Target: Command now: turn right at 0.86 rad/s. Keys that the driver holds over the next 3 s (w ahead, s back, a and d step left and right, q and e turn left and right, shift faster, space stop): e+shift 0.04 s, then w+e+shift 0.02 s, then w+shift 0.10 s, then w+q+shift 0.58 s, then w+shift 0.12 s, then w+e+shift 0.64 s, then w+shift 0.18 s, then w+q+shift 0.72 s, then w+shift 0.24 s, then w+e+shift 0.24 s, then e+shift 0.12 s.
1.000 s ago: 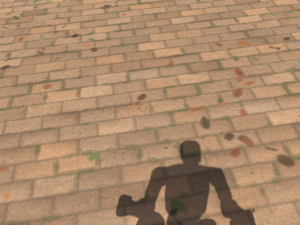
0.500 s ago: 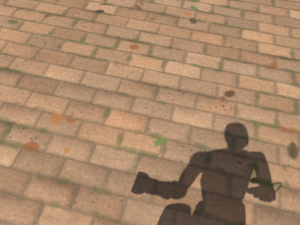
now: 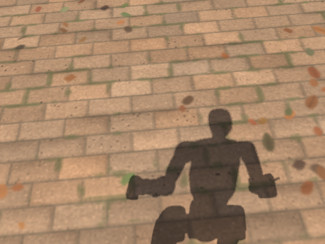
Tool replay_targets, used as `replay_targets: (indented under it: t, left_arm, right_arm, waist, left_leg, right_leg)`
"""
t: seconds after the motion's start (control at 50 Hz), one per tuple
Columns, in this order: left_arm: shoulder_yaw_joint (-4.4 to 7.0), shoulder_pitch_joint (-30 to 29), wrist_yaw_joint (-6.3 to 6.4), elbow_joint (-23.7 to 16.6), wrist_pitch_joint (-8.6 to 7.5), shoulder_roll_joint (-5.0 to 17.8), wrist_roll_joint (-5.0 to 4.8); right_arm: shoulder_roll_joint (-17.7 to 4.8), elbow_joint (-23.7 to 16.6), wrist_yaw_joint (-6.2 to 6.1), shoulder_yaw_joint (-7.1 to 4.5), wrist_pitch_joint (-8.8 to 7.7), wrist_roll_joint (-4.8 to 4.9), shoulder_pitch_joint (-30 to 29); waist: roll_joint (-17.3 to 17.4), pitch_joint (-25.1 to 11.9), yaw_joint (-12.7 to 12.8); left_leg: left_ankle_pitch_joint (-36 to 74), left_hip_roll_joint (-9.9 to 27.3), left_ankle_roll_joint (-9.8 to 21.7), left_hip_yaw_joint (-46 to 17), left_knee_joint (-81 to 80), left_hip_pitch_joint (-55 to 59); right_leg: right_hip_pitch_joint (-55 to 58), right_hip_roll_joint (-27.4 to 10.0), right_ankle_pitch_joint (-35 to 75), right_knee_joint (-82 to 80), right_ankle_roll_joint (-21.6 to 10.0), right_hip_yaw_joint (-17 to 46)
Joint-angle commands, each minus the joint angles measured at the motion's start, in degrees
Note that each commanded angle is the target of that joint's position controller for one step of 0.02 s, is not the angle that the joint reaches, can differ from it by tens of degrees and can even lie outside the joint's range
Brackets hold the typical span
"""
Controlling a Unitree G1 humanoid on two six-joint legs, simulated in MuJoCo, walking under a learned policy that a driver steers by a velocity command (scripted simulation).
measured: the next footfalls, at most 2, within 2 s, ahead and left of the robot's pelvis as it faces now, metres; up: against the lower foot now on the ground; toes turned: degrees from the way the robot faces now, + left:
left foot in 0.50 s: +0.34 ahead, +0.10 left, +0.00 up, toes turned +1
right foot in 0.96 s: +0.82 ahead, +0.06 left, +0.00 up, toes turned +17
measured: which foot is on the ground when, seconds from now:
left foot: down 0.00-0.00, up 0.02-0.48, down 0.50-0.94, up 0.96-1.00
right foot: down 0.00-0.52, up 0.54-0.94, down 0.96-1.00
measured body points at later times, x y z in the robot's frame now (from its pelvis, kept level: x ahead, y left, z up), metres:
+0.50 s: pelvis +0.22 +0.02 -0.01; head +0.23 +0.05 +0.44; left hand +0.30 +0.31 -0.14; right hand +0.35 -0.27 -0.09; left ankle +0.30 +0.10 -0.73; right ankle +0.02 -0.11 -0.73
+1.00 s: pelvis +0.64 +0.09 -0.02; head +0.68 +0.11 +0.43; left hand +0.78 +0.39 -0.10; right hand +0.69 -0.20 -0.14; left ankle +0.34 +0.10 -0.65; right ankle +0.79 +0.04 -0.73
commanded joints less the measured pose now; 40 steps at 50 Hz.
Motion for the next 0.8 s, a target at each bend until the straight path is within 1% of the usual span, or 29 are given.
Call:
replay_targets:
  t: [0.02,0.04,0.06,0.08,0.1,0.12,0.14,0.18,0.22,0.26,0.28,0.3,0.32,0.36,0.42,0.44,0.46,0.48,0.5,0.52,0.54,0.56,0.58,0.6,0.64,0.68,0.7,0.74,0.8]
  left_arm:
    - [5.05,11.6,1.68,-3.56,-1.15,18.71,2.73]
    - [4.19,9.31,1.01,-4.44,-1.9,14.74,2.03]
    - [3.75,9.26,1.1,-3.1,-2.53,12.51,0.12]
    - [3.06,7.49,1.2,-2.96,-2.49,10.12,-1.67]
    - [2.22,5.94,1.51,-3.54,-2.38,8.48,-2.05]
    - [1.66,4.94,1.77,-4.29,-2.57,8.29,-1.08]
    - [1.38,4.61,1.97,-4.52,-3.03,8.21,-0.03]
    - [0.88,5.39,2.37,-3.77,-4.24,7.66,1.05]
    - [0.9,6.63,2.29,-3.05,-5.13,8.72,1.11]
    - [0.85,8.2,1.86,-2.4,-5.83,9.54,1.18]
    - [0.74,10.92,0.37,-0.83,-5.38,10.0,4.39]
    - [0.62,10.76,-0.16,-0.83,-5.32,9.22,4.77]
    - [0.52,10.6,-0.23,-0.74,-5.43,9.07,4.63]
    - [0.64,10.0,0.27,-0.23,-5.86,9.64,4.5]
    - [0.83,7.29,1.05,0.42,-6.35,9.85,4.8]
    - [0.76,6.53,1.06,0.64,-6.36,9.65,4.94]
    - [0.69,5.34,1.06,0.75,-6.36,9.86,4.78]
    - [0.52,4.34,1.15,0.85,-6.11,9.61,4.65]
    - [-0.18,3.95,1.48,-0.1,-5.78,8.36,5.04]
    - [-2.2,5.65,0.57,-4.16,-6.59,2.02,3.9]
    - [-2.65,2.13,0.47,-4.58,-7.4,2.65,5.09]
    - [-2.18,-1.03,0.06,-4.81,-8.16,5.76,5.18]
    - [-2.13,-0.95,-0.09,-3.71,-8.71,6.96,5.17]
    - [-2.46,-0.69,0.03,-3.36,-8.59,6.12,5.58]
    - [-3.34,0.38,-0.38,-2.96,-6.73,4.72,6.19]
    - [-3.84,-1.85,-0.72,-3.37,-5.04,4.2,6.08]
    - [-4.13,-5.02,-0.87,-4.61,-4.75,4.12,5.79]
    - [-4.64,-11.24,-1.06,-6.52,-4.92,3.76,5.08]
    - [-5.73,-16.78,-1.65,-7.54,-5.68,2.04,4.56]
  right_arm:
    - [-2.22,-8.01,0.93,-0.17,-2.87,-2.99,-3.61]
    - [-5.7,-6.86,1.32,-0.98,-3.11,-2.24,-5.79]
    - [-5.94,-6.78,1.73,-1.13,-3.7,-0.83,-4.93]
    - [-6.1,-5.75,1.83,-1.29,-4.07,-0.45,-4.03]
    - [-7.02,-5.43,1.92,-1.61,-4.06,-0.31,-4.57]
    - [-6.6,-5.03,2.33,-1.53,-4.08,-0.08,-4.61]
    - [-5.97,-4.73,2.57,-1.36,-4.49,0.03,-4.4]
    - [-4.42,-3.68,2.72,-0.66,-5.67,-0.21,-3.9]
    - [-3.45,-3.23,2.85,0.09,-6.28,-0.09,-4.52]
    - [-3.94,-3.61,2.97,0.39,-6.4,0.58,-5.58]
    - [-3.52,-2.45,4.3,0.96,-3.62,-4.78,-3.75]
    - [-4.19,-2.97,5.06,0.68,-2.64,-4.11,-4.54]
    - [-4.9,-3.47,5.59,0.55,-2.33,-3.09,-5.2]
    - [-5.57,-4.27,6.39,0.43,-2.39,-2.14,-5.45]
    - [-6.11,-4.25,6.69,0.5,-2.68,-1.96,-2.56]
    - [-6.17,-3.88,6.45,0.54,-2.59,-1.9,-0.84]
    - [-6.25,-2.89,5.96,0.39,-2.54,-1.85,3.18]
    - [-7.01,-0.08,5.21,-0.25,-2.73,-2.06,11.99]
    - [-10.62,4.59,4.25,-1.74,-3.35,-2.49,27.38]
    - [-19.5,4.53,3.67,-3.35,-3.93,-2.52,29.6]
    - [-16.33,2.24,4.09,-2.51,-3.88,-1.36,23.12]
    - [-14.31,1.37,3.77,-2.24,-3.79,-1.82,19.95]
    - [-13.46,1.76,3.43,-2.28,-3.98,-1.64,20.53]
    - [-12.17,1.99,2.98,-1.84,-4.12,-1.16,19.49]
    - [-9.12,1.9,2.31,-0.67,-4.82,-0.82,17.49]
    - [-8.7,2.27,2.2,-0.53,-5.47,-0.65,19.34]
    - [-9.06,2.54,2.12,-0.66,-5.7,-0.57,20.61]
    - [-9.36,3.22,1.88,-0.91,-5.78,-0.62,22.25]
    - [-8.14,5.62,1.46,-0.5,-6.15,-0.15,25.5]
  waist:
    - [-19.72,-22.72,2.51]
    - [-9.16,-22.92,4.97]
    - [-6.36,-19.84,3.03]
    - [-3.24,-15.99,1.62]
    - [-4.76,-12.57,1.57]
    - [-7.37,-10.08,1.38]
    - [-8.84,-8.37,1.23]
    - [-9.37,-7.5,1.51]
    - [-11.16,-6.49,2.97]
    - [-11.52,-4.4,4.25]
    - [-12.15,-4.08,4.26]
    - [-12.68,-1.57,4.55]
    - [-12.0,-0.22,4.58]
    - [-10.65,1.83,3.66]
    - [-8.27,2.21,0.81]
    - [-7.73,1.66,-0.08]
    - [-7.36,-0.23,-2.28]
    - [-4.41,-4.64,-6.54]
    - [3.7,-11.96,-12.47]
    - [24.48,-13.94,-9.06]
    - [19.84,-11.94,-7.4]
    - [9.66,-8.69,-6.66]
    - [0.58,-8.24,-5.81]
    - [-2.71,-6.12,-3.99]
    - [1.12,-3.64,-1.41]
    - [0.71,-1.38,-1.64]
    - [0.27,0.21,-2.35]
    - [0.11,2.18,-3.98]
    - [2.32,1.44,-6.92]
  left_leg:
    - [-19.17,-7.81,-4.75,-12.71,37.06,-26.1]
    - [-17.46,-5.43,-3.97,-20.33,40.04,-28.43]
    - [-11.18,-3.85,-2.29,-21.3,35.94,-29.74]
    - [-6.39,-2.4,-1.57,-20.17,29.84,-30.92]
    - [-2.23,-1.75,-1.36,-19.5,25.12,-30.14]
    - [1.5,-2.48,-1.6,-18.19,23.21,-28.36]
    - [4.13,-2.93,-1.9,-17.57,20.07,-27.26]
    - [9.18,-2.74,-2.33,-16.78,12.13,-24.42]
    - [13.17,-2.2,-2.54,-15.65,6.68,-22.55]
    - [14.97,-1.51,-2.06,-15.3,4.56,-23.33]
    - [13.55,-2.24,-2.72,-12.08,4.39,-21.85]
    - [13.63,-2.2,-2.53,-12.14,3.74,-21.81]
    - [13.48,-2.4,-2.1,-12.84,3.39,-22.13]
    - [13.33,-2.12,-0.52,-14.45,2.99,-23.44]
    - [9.95,-1.14,3.59,-13.4,2.22,-21.59]
    - [7.94,-1.82,5.39,-11.82,1.84,-18.4]
    - [6.4,-4.1,7.17,-9.53,1.17,-12.21]
    - [4.82,-7.78,8.55,-7.52,-0.14,-1.4]
    - [-4.14,-8.31,10.59,-14.44,-2.63,15.35]
    - [-28.53,5.68,16.93,-48.63,-18.68,26.29]
    - [-30.93,8.28,17.88,-67.36,-28.56,27.58]
    - [-23.18,8.97,16.87,-61.25,-25.21,26.18]
    - [-15.38,7.57,16.04,-54.33,-22.89,22.05]
    - [-9.58,5.28,14.52,-48.3,-23.28,16.0]
    - [-4.96,0.48,13.93,-41.68,-25.31,8.61]
    - [-0.31,-1.33,14.97,-39.21,-26.88,5.56]
    - [3.22,-1.58,15.4,-39.05,-28.23,4.62]
    - [12.08,-2.5,15.35,-38.41,-28.84,4.45]
    - [28.44,-3.14,13.51,-34.92,-28.89,7.39]
  right_leg:
    - [33.66,-21.46,54.64,-6.37,-23.0,38.14]
    - [32.94,-19.42,50.95,-7.82,-21.69,32.01]
    - [30.71,-14.75,29.48,-9.47,-17.71,27.88]
    - [27.2,-12.19,7.06,-12.89,-14.6,26.37]
    - [23.05,-11.46,-9.65,-16.56,-13.89,26.72]
    - [19.32,-10.45,-17.41,-19.23,-13.9,27.26]
    - [17.24,-9.99,-18.38,-20.84,-13.92,27.07]
    - [16.09,-9.12,-13.19,-21.48,-12.68,23.21]
    - [15.5,-9.02,-11.04,-21.79,-11.33,19.65]
    - [15.03,-10.71,-12.95,-23.14,-10.89,19.02]
    - [14.53,-8.49,-16.67,-26.07,-9.3,17.08]
    - [13.19,-9.19,-17.63,-27.2,-8.73,16.2]
    - [13.08,-10.27,-18.26,-28.0,-8.28,15.25]
    - [14.61,-13.04,-18.51,-29.19,-7.53,13.26]
    - [18.24,-15.05,-14.38,-28.85,-6.2,8.75]
    - [18.31,-14.81,-9.12,-27.13,-5.94,6.31]
    - [17.53,-14.02,5.22,-21.68,-5.48,3.05]
    - [15.17,-11.26,23.21,-7.7,-4.54,-2.36]
    - [5.69,-7.16,29.83,16.29,-3.23,-5.63]
    - [-16.09,3.44,-1.6,35.14,0.19,-3.0]
    - [-27.94,6.4,-11.51,43.28,-0.03,7.41]
    - [-31.75,2.22,-7.44,46.71,-0.68,9.43]
    - [-28.85,-0.8,-2.99,43.55,-0.8,9.51]
    - [-25.3,-2.81,-1.01,38.92,-0.27,8.97]
    - [-20.44,-4.18,0.21,33.6,1.91,8.11]
    - [-21.37,-3.93,0.59,30.46,3.35,5.99]
    - [-22.6,-3.64,2.05,27.06,4.05,4.84]
    - [-23.35,-2.26,6.67,18.68,5.16,3.48]
    - [-18.59,0.02,15.82,5.9,4.06,0.37]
